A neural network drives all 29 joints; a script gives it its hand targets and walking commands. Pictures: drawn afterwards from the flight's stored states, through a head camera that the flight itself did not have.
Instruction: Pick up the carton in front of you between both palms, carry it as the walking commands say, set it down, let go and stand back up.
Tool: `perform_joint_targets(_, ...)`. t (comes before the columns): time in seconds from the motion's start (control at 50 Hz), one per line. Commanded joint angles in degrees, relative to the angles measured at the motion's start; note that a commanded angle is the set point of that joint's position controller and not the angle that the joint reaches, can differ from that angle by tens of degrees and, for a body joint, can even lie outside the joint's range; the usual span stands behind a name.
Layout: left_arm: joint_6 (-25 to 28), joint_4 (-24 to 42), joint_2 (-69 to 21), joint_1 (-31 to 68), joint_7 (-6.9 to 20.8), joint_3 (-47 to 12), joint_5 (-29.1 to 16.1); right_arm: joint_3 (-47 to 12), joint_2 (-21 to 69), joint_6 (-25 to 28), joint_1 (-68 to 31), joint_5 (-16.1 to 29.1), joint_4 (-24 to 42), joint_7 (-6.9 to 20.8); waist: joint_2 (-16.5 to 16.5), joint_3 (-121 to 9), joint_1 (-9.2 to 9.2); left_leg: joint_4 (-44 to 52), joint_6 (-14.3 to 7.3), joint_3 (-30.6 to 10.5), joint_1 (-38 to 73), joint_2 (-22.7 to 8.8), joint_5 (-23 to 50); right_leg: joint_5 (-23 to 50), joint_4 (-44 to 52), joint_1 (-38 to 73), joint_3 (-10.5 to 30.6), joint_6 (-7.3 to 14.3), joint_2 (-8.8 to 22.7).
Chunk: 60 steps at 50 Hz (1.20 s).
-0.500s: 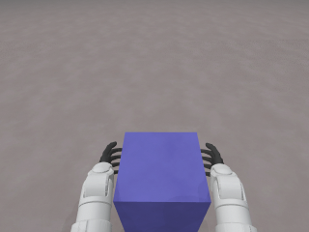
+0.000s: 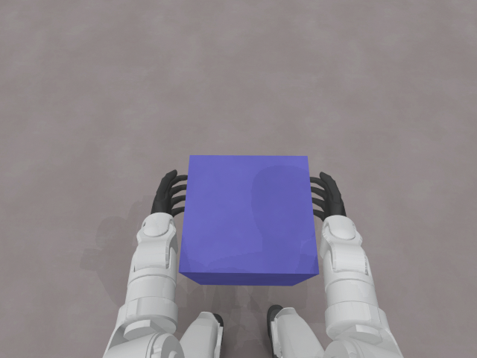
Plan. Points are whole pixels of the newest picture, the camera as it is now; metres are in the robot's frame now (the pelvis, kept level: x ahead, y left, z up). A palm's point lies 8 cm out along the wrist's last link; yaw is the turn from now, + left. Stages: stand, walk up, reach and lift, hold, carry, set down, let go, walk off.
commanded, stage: set down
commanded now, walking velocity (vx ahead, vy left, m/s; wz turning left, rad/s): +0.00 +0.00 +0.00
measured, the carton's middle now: (247, 228) +0.35 +0.00 -0.15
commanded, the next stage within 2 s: none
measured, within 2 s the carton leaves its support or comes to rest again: neither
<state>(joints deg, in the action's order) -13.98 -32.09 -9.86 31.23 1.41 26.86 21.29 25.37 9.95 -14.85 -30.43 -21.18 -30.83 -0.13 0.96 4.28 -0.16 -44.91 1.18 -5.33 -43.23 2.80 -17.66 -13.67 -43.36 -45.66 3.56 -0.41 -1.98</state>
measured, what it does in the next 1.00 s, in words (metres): lowers itself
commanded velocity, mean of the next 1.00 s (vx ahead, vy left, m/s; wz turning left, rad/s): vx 0.00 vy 0.00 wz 0.00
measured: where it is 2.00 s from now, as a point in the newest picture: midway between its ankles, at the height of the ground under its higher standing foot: (245, 354)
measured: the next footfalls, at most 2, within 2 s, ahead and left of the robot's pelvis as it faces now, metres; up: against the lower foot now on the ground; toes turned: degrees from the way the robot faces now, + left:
none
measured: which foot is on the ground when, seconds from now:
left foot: down 0.00-1.00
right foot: down 0.00-1.00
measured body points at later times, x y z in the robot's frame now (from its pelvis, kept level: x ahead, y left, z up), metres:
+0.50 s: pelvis -0.02 +0.01 -0.14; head +0.20 +0.00 +0.26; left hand +0.41 +0.16 -0.22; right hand +0.41 -0.15 -0.22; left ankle +0.04 +0.13 -0.70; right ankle +0.07 -0.12 -0.70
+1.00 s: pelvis -0.05 +0.00 -0.26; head +0.25 -0.01 +0.07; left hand +0.44 +0.16 -0.38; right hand +0.44 -0.14 -0.39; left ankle +0.04 +0.13 -0.70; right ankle +0.07 -0.12 -0.70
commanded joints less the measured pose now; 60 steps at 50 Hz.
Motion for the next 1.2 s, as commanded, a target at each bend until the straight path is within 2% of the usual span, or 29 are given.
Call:
perform_joint_targets(0.0,7.24,-1.22,-47.64,27.91,9.26,-33.1,-10.55,-34.08,48.36,7.4,-29.06,10.54,-0.58,10.07,-1.33,-50.95,-0.34,-3.51,0.7,3.0,-0.97,5.55,22.16,27.91,-7.75,23.02,-0.6,-0.24,-4.69)
perform_joint_targets(0.06,8.57,2.35,-48.99,28.91,8.15,-39.61,-13.61,-40.06,49.29,8.74,-30.67,13.57,2.81,9.63,-1.73,-65.54,-0.42,-8.94,1.41,3.11,-4.53,5.79,26.26,32.43,-14.17,20.04,-0.6,-0.85,-4.85)
perform_joint_targets(0.12,7.38,4.11,-49.57,29.63,7.45,-42.33,-15.18,-41.53,48.71,7.65,-30.97,14.28,3.84,9.51,-1.16,-69.62,0.15,-12.45,1.97,3.55,-6.18,6.12,24.63,26.33,-16.88,10.86,-1.88,-1.45,-5.72)
perform_joint_targets(0.22,3.3,0.37,-49.91,32.56,8.18,-39.24,-14.8,-37.32,48.34,3.72,-32.75,12.64,-1.94,10.51,-0.4,-60.36,0.32,-15.42,1.88,4.28,-15.61,6.32,7.78,7.42,-19.32,-5.24,-3.46,-0.97,-6.36)
perform_joint_targets(0.3,1.09,-4.22,-49.77,35.55,8.58,-34.63,-13.56,-32.89,48.11,1.67,-35.5,11.31,-6.21,10.91,-0.63,-56.84,0.37,-18.68,1.46,4.67,-22.74,6.42,2.22,1.3,-22.46,-13.5,-4.22,-0.71,-6.43)
perform_joint_targets(0.42,1.71,-7.14,-48.22,40.26,7.98,-31.5,-13.26,-30.1,47.22,2.2,-40.62,11.46,-8.96,10.16,-1.08,-60.46,0.0,-25.18,1.67,5.43,-29.86,7.12,3.55,2.26,-28.89,-20.61,-4.58,-0.98,-6.97)
perform_joint_targets(0.64,3.56,-6.44,-44.41,49.18,6.32,-33.23,-16.8,-33.34,45.2,3.93,-49.9,15.77,-8.05,6.58,-2.32,-70.14,-0.41,-37.78,2.16,7.79,-40.71,8.31,1.86,2.82,-40.45,-24.9,-5.09,-2.15,-7.77)
perform_joint_targets(0.82,3.83,-7.92,-41.45,55.9,6.07,-32.47,-18.6,-33.45,42.99,4.12,-56.56,17.44,-8.46,4.68,-3.39,-70.95,-0.55,-45.61,1.96,8.9,-48.53,8.39,-0.6,1.48,-47.77,-29.52,-5.58,-2.65,-7.81)
perform_joint_targets(1.02,4.44,-11.03,-38.07,62.79,5.57,-30.08,-18.83,-30.96,38.81,4.84,-63.66,17.85,-11.34,4.28,-3.14,-69.4,-0.54,-53.05,1.95,9.85,-54.96,8.06,-1.89,-0.12,-55.66,-37.19,-6.51,-2.72,-7.53)
perform_joint_targets(1.18,5.46,-12.23,-35.59,68.3,4.76,-31.25,-21.13,-31.09,34.95,6.03,-68.87,20.12,-12.96,4.66,-2.26,-69.45,0.12,-59.18,2.07,10.07,-56.48,7.7,-0.63,0.59,-62.35,-41.99,-7.4,-2.7,-6.89)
